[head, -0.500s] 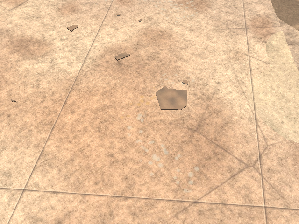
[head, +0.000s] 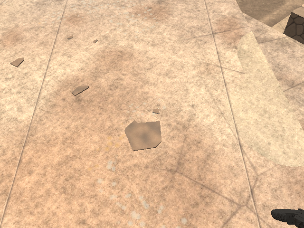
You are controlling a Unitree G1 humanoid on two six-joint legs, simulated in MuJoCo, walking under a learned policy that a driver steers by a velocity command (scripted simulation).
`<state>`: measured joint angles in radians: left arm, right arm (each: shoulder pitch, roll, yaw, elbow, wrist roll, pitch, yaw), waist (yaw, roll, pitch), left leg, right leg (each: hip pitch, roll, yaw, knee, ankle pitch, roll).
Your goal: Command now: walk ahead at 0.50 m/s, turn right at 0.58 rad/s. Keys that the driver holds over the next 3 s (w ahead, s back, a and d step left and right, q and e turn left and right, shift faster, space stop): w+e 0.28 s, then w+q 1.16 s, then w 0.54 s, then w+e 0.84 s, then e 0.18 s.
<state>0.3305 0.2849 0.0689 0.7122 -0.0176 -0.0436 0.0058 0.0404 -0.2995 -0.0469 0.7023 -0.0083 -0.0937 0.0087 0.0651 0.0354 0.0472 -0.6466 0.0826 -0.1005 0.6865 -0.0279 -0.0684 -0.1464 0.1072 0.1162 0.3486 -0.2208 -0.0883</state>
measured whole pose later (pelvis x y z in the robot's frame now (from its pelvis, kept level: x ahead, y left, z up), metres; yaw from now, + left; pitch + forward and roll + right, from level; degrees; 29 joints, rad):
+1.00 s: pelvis +0.52 -0.03 -0.01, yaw +4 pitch +1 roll -3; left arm 0.33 0.29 0.09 0.82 0.00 -0.08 0.00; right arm 0.12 -0.30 -0.06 0.70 0.02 -0.02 0.04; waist 0.08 0.05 0.03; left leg -0.67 0.10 -0.02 0.74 -0.02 0.00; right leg 0.04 0.00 -0.21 0.23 -0.28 0.01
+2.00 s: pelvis +1.06 +0.12 +0.00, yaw +26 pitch +2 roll -2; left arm 0.38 0.28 0.05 0.86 -0.02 -0.08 -0.01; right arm 0.08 -0.27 -0.04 0.67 0.01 -0.07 0.02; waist 0.10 0.04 0.03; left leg -0.62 0.08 -0.05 0.61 0.01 -0.01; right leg -0.02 0.05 -0.01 0.23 -0.25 -0.04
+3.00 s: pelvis +1.57 +0.27 +0.00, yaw -5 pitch +2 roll +0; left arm 0.32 0.30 0.08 0.72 -0.02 -0.01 0.02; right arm 0.01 -0.29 -0.05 0.70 -0.01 -0.08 0.01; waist 0.07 0.03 0.05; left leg -0.61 0.03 -0.11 0.59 0.01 -0.07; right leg -0.16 0.11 0.14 0.41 -0.27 -0.07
